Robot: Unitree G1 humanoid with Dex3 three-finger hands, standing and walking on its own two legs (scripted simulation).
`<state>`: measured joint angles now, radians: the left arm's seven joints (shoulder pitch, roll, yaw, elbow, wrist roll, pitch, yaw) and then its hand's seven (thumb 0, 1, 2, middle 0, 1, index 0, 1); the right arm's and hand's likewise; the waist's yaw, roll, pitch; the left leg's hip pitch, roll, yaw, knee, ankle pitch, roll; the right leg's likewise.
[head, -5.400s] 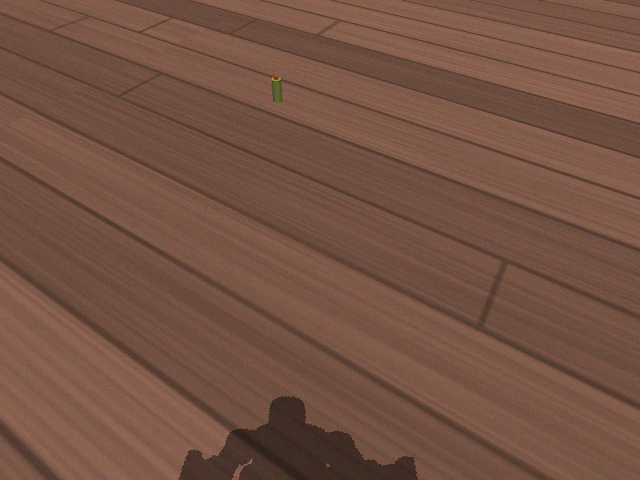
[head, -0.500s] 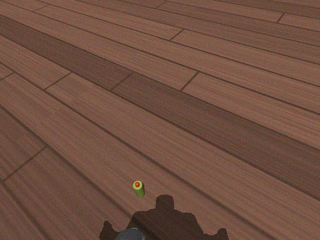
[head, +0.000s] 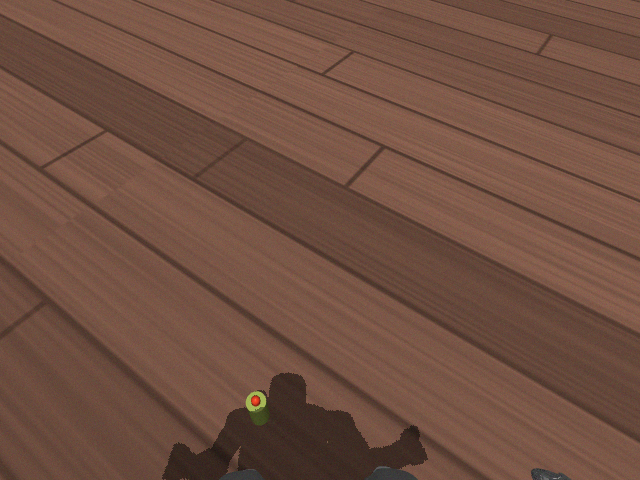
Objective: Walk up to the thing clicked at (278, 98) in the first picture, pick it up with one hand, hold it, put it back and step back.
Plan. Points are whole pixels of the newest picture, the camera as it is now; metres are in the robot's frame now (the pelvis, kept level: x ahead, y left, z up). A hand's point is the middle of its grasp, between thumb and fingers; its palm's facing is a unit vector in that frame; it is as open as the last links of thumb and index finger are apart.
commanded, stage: walk up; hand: left
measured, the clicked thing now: (257, 407) +0.38 +0.15 -0.67
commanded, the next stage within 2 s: stand in 1.30 s
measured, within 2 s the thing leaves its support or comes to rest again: neither
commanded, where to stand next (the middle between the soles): +0.08 +0.01 m, yaw +0 degrees
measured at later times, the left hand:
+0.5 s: hand (132, 479) +0.14 +0.24 -0.13, palm faces -0.04 -0.94 -0.35, open 7.4 cm
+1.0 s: hand out of the picture +0.11 +0.25 -0.13, palm faces -0.04 -0.94 -0.34, open 7.4 cm
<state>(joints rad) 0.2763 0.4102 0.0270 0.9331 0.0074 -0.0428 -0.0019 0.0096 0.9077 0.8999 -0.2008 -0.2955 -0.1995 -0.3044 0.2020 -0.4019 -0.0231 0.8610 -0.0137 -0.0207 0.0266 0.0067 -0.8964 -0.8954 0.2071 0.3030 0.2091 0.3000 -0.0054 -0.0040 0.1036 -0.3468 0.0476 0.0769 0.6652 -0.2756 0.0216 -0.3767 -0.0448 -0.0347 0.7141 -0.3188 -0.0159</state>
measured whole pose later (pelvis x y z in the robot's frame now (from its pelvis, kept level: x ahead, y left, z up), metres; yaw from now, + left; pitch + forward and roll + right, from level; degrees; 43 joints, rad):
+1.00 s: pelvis +0.04 +0.00 +0.03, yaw -1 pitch -2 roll +0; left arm 0.08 0.34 0.00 1.19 0.01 -0.01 -0.01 0.01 0.91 0.90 -0.20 -0.30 -0.20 -0.30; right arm 0.07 -0.35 0.00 1.18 -0.01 0.00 0.02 0.01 -0.90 -0.90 0.20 0.30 0.21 0.30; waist 0.00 0.01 0.06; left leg -0.13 0.02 0.08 0.33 -0.17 0.00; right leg -0.15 -0.03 -0.02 0.33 -0.15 0.02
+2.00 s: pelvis +0.05 -0.02 +0.03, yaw +0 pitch -2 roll +0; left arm 0.09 0.35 0.00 1.14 0.01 -0.01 -0.01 0.01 0.91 0.90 -0.20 -0.30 -0.20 -0.30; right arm 0.09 -0.35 0.00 1.16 -0.02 -0.01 0.01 0.01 -0.90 -0.90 0.20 0.30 0.21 0.30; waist -0.01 0.01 0.04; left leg -0.09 0.04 0.05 0.30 -0.17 -0.02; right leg -0.11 -0.02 -0.05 0.31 -0.16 0.00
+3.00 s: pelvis +0.06 -0.03 +0.03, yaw +0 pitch -2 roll +0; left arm 0.11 0.35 0.00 1.14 0.01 -0.01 -0.01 0.01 0.91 0.90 -0.20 -0.30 -0.20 -0.30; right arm 0.11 -0.35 0.01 1.14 -0.02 -0.01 0.01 0.01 -0.90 -0.90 0.20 0.30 0.21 0.30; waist -0.01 0.01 0.04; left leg -0.09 0.05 0.05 0.30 -0.18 -0.04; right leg -0.11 0.00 -0.05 0.32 -0.18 -0.01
